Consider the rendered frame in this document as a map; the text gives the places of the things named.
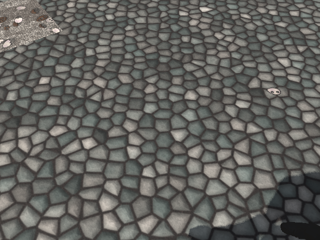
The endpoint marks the robot right hand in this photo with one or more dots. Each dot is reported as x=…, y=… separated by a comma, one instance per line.
x=307, y=231

